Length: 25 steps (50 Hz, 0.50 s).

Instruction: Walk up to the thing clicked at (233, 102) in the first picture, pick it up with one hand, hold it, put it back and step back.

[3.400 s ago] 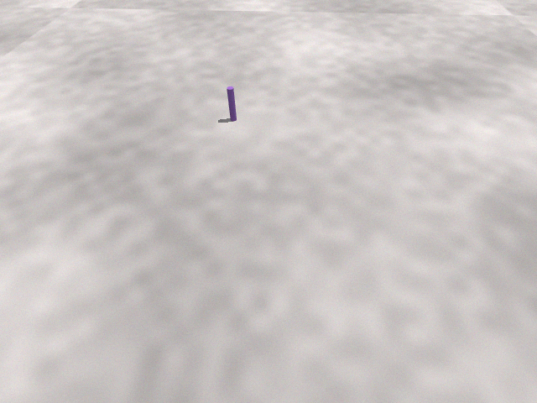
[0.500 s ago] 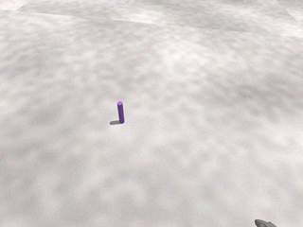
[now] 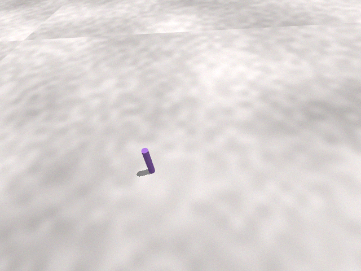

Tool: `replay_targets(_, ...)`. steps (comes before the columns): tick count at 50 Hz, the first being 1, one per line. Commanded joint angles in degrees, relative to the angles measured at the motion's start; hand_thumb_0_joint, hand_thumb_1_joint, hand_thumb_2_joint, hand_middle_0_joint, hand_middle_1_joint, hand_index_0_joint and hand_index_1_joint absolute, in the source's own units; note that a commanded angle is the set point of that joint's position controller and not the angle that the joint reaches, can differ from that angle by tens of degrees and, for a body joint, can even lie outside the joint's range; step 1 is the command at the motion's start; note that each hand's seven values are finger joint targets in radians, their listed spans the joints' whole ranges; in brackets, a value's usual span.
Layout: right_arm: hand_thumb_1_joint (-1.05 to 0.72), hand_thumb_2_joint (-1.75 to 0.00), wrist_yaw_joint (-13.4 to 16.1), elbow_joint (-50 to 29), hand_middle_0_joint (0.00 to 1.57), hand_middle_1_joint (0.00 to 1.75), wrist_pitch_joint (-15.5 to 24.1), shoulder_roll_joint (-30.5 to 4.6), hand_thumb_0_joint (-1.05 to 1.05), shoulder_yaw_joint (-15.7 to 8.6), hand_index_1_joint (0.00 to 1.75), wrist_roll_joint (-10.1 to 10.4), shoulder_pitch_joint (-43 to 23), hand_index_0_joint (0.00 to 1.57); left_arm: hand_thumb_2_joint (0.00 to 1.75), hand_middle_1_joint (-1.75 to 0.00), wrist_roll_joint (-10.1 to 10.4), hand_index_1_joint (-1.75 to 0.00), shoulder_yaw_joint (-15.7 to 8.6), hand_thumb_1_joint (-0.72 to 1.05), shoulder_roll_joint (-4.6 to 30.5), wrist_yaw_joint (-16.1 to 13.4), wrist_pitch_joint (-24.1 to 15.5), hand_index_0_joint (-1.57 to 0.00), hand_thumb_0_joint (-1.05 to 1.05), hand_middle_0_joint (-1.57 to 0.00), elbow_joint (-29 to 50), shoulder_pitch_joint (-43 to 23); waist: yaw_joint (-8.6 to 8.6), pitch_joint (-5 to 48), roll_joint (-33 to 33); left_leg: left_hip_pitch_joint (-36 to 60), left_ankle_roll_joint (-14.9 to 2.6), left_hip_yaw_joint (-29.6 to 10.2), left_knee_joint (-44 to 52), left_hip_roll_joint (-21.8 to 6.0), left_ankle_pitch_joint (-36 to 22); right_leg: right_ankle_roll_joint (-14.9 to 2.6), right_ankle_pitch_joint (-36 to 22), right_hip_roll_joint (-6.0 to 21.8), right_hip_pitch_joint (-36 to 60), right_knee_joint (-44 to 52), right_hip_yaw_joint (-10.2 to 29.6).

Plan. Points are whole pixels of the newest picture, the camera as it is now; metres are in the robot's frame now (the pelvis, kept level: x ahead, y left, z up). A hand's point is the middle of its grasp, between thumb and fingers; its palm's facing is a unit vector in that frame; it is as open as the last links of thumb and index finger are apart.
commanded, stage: walk up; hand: left
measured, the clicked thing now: (148, 161) +0.86 +0.28 -0.66
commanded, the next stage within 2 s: none
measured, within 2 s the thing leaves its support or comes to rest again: neither
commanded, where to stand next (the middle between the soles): +0.50 +0.06 m, yaw +1 degrees
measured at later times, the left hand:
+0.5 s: hand (68, 260) +0.21 +0.34 -0.16, palm faces -0.02 -0.95 -0.32, open 7.4 cm
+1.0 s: hand (93, 195) +0.37 +0.29 -0.12, palm faces -0.01 -0.91 -0.42, open 7.3 cm
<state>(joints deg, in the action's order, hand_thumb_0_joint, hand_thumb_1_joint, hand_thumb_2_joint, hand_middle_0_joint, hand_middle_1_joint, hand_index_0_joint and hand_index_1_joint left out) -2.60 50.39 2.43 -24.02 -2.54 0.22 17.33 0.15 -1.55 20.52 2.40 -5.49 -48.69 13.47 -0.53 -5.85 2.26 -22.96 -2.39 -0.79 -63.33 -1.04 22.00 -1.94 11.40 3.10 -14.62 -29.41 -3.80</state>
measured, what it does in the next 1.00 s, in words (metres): walks ahead: left foot, then right foot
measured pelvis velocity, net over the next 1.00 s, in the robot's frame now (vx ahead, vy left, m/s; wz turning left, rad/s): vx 0.30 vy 0.02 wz -0.01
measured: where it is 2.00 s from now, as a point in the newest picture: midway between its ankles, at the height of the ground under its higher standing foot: (187, 234)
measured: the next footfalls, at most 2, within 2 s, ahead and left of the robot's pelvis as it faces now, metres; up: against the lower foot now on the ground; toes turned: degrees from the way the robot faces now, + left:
left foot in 0.28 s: +0.23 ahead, +0.17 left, +0.00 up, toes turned +7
right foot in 0.76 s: +0.39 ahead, -0.08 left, +0.00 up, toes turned -4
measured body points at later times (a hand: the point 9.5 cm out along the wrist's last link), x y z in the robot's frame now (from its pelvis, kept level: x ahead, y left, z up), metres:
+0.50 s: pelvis +0.16 +0.07 +0.00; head +0.18 +0.10 +0.45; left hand +0.21 +0.39 -0.14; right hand +0.22 -0.25 -0.09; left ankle +0.19 +0.17 -0.74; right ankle +0.19 -0.10 -0.67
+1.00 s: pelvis +0.30 +0.02 +0.00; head +0.32 -0.01 +0.45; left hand +0.37 +0.34 -0.09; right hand +0.37 -0.29 -0.13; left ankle +0.33 +0.19 -0.67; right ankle +0.35 -0.08 -0.74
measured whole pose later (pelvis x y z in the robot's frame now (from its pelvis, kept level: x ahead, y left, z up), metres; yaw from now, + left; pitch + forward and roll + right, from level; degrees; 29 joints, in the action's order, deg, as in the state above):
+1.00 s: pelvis +0.30 +0.02 +0.00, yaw +0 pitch -4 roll +1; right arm -2.7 49.5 1.7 -24.6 -3.0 -0.2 16.6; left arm -0.2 -1.7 21.3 2.1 -5.0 -49.2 16.4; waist -1.1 -5.8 3.6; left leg -25.9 -1.6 -0.9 -58.7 -2.9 19.3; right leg -1.9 11.5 2.0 -13.3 -28.9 -3.1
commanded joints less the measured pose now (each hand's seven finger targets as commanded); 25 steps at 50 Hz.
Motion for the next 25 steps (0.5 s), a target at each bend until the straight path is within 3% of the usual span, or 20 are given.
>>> replay_targets(1, -0.9, -0.9, -0.47, -2.78, 0.2, 0.3, 0.35, -9.49, 0.0, -3.67, 0.3, -0.3, 4.47, 0.2, 0.9, -0.3, 0.09, -0.3, -5.07, 0.9, 16.31, -1.19, -1.2, -0.2, 0.0, -0.2, 3.22, 2.94, 0.45, 3.7, -11.0, -6.57, 1.37, -1.83, 4.69, -1.45, -7.97, -8.87, -10.54, 9.62, 5.67, 14.13, 8.41)
replay_targets(4, -0.9, -0.9, -1.13, -3.77, 0.2, 0.3, 0.31, -9.65, 0.0, -4.18, 0.3, -0.98, 0.2, 0.2, 0.9, -0.3, -0.7, -0.3, -5.78, 0.9, 17.77, -0.88, -1.18, -0.2, 0.0, -0.2, 4.66, 1.56, -0.21, 0.95, -10.57, -6.71, 3.33, -0.55, 15.06, -4.45, -8.59, -10.94, 6.23, 12.36, 1.44, 18.07, 8.77)
replay_targets(5, -0.9, -0.9, -1.4, -3.99, 0.2, 0.3, 0.44, -9.93, 0.0, -4.37, 0.3, -1.15, -1.65, 0.2, 0.9, -0.3, -0.75, -0.3, -5.97, 0.9, 18.11, -0.75, -1.03, -0.2, 0.0, -0.2, 4.55, 2.18, -0.89, -0.2, -10.4, -6.11, 3.41, -0.26, 18.37, -4.94, -9.49, -10.43, 10.37, 11.81, 0.37, 18.4, 8.6)
replay_targets(9, -0.9, -0.9, -1.97, -4.4, 0.2, 0.3, 1.32, -9.7, 0.0, -4.62, 0.3, -1.5, -4.77, 0.2, 0.9, -0.3, -0.79, -0.3, -6.09, 0.9, 19.07, -0.43, -0.92, -0.2, 0.0, -0.2, 4.29, 2.8, -1.44, -0.1, -9.82, 0.23, 2.54, 0.81, 26.98, -5.45, -13.72, -9.71, 14.21, 12.63, -1.98, 16.18, 8.58)
replay_targets(11, -0.9, -0.9, -1.93, -3.83, 0.2, 0.3, 1.76, -10.08, 0.0, -4.89, 0.3, -1.59, -3.85, 0.2, 0.9, -0.3, -0.71, -0.3, -5.99, 0.9, 19.59, -0.32, -0.59, -0.2, 0.0, -0.2, 3.94, 2.72, -0.59, 1.3, -8.98, 4.54, 1.88, 2.31, 28.81, -4.43, -12.12, -9.39, 16.21, 12.48, -2.93, 13.84, 8.65)
replay_targets(12, -0.9, -0.9, -1.8, -2.97, 0.2, 0.3, 1.88, -10.18, 0.0, -5.06, 0.3, -1.68, -1.25, 0.2, 0.9, -0.3, -0.72, -0.3, -6.07, 0.9, 19.94, -0.31, -0.39, -0.2, 0.0, -0.2, 4.1, 1.12, 1.37, 2.15, -8.75, 7.87, 1.42, 3.5, 30.04, -3.92, -12.03, -8.93, 17.28, 12.29, -4.22, 11.76, 8.15)
replay_targets(14, -0.9, -0.9, -0.78, 0.1, 0.2, 0.3, 2.52, -12.96, 0.0, -6.14, 0.3, -1.82, 7.81, 0.2, 0.9, -0.3, -1.46, -0.3, -4.84, 0.9, 16.79, -0.46, 0.04, -0.2, 0.0, -0.2, 4.65, 0.97, 5.97, 6.55, -0.11, 21.3, 0.08, 2.86, 31.29, -1.62, -5.29, -6.52, 9.64, 8.96, -9.21, -4.13, 5.46)
replay_targets(15, -0.9, -0.9, 0.07, 0.74, 0.2, 0.3, 3.06, -16.32, 0.0, -7.15, 0.3, -2.1, 11.78, 0.2, 0.9, -0.3, -1.18, -0.3, -3.49, 0.9, 12.75, -0.4, 0.23, -0.2, 0.0, -0.2, 4.5, 4.89, 7.76, 9.05, 13.15, 27.81, -2.46, -8.61, 40.71, -8.05, 6.96, -3.79, 5.3, 3.4, -15.03, -22.78, 0.02)
replay_targets(16, -0.9, -0.9, 0.6, -1.54, 0.2, 0.3, 3.7, -19.05, 0.0, -7.11, 0.3, -2.23, 9.94, 0.2, 0.9, -0.3, -0.11, -0.3, -2.43, 0.9, 8.91, -0.32, 0.57, -0.2, 0.0, -0.2, 4.3, 8.46, 4.82, 7.05, 19.4, 30.5, -5.64, -32.28, 48.04, -19.11, 7.88, -0.36, 17.33, -5.38, -26.99, -34.35, 1.9)
replay_targets(17, -0.9, -0.9, 0.57, -2.58, 0.2, 0.3, 3.57, -19.93, 0.0, -7.18, 0.3, -0.44, 8.19, 0.2, 0.9, -0.3, -0.5, -0.3, -4.01, 0.9, 15.39, -1.41, 1.18, -0.2, 0.0, -0.2, 2.62, 7.65, 4.89, 6.14, 11.2, 26.55, -9.5, -37.2, 49.62, -23.57, 5.63, -1.09, 18.59, -2.74, -26.33, -37.67, 6.23)
replay_targets(18, -0.9, -0.9, 0.68, -2.7, 0.2, 0.3, 3.32, -18.56, 0.0, -6.9, 0.3, -0.12, 6.53, 0.2, 0.9, -0.3, -0.57, -0.3, -4.01, 0.9, 17.21, -1.83, 1.3, -0.2, 0.0, -0.2, 2.24, 5.4, 4.02, 3.09, 7.55, 21.46, -10.68, -34.18, 49.07, -23.33, 0.93, -1.47, 17.3, -0.75, -25.65, -38.75, 8.05)
replay_targets(19, -0.9, -0.9, 1.02, -3.3, 0.2, 0.3, 3.42, -16.7, 0.0, -6.06, 0.3, -0.05, 4.42, 0.2, 0.9, -0.3, -0.3, -0.3, -3.79, 0.9, 17.2, -1.62, 1.23, -0.2, 0.0, -0.2, 1.8, 4.87, 3.11, 2.23, 4.24, 18.34, -8.07, -24.54, 48.12, -19.9, -8.79, -1.01, 13.03, 0.29, -22.68, -37.04, 10.88)
replay_targets(21, -0.9, -0.9, 1.41, -3.96, 0.2, 0.3, 3.94, -13.33, 0.0, -4.68, 0.3, -0.2, 2.79, 0.2, 0.9, -0.3, 0.48, -0.3, -4.0, 0.9, 15.97, -1.01, 1.51, -0.2, 0.0, -0.2, -0.05, 7.4, 1.26, 2.43, 4.47, 17.43, -4.05, -11.19, 46.03, -14.24, -24.12, -0.37, 8.1, 1.17, -18.16, -32.4, 11.23)
replay_targets(22, -0.9, -0.9, 1.51, -3.69, 0.2, 0.3, 4.19, -13.33, 0.0, -4.59, 0.3, -0.03, 3.22, 0.2, 0.9, -0.3, 0.65, -0.3, -3.9, 0.9, 15.27, -0.78, 1.92, -0.2, 0.0, -0.2, -0.59, 7.98, 0.92, 2.54, 5.89, 15.92, -3.19, -8.56, 46.06, -13.05, -27.46, 0.23, 6.48, 0.86, -16.06, -31.2, 10.25)
replay_targets(24, -0.9, -0.9, 1.57, -4.6, 0.2, 0.3, 4.15, -13.7, 0.0, -4.81, 0.3, -0.14, 2.14, 0.2, 0.9, -0.3, 0.48, -0.3, -3.83, 0.9, 14.46, -0.38, 2.55, -0.2, 0.0, -0.2, -0.56, 8.22, 0.92, 3.37, 7.77, 15.94, -7.06, -6.57, 47.3, -13.17, -23.42, 1.21, 4.81, 0.9, -15.42, -29.46, 7.56)
replay_targets(25, -0.9, -0.9, 1.6, -5.03, 0.2, 0.3, 4.05, -13.55, 0.0, -4.83, 0.3, -0.24, 2.1, 0.2, 0.9, -0.3, 0.25, -0.3, -3.72, 0.9, 14.38, -0.19, 2.68, -0.2, 0.0, -0.2, -0.12, 7.22, 1.12, 2.75, 7.72, 16.28, -7.64, -5.22, 48.1, -12.83, -21.9, 1.68, 3.44, 1.09, -16.31, -27.43, 7.33)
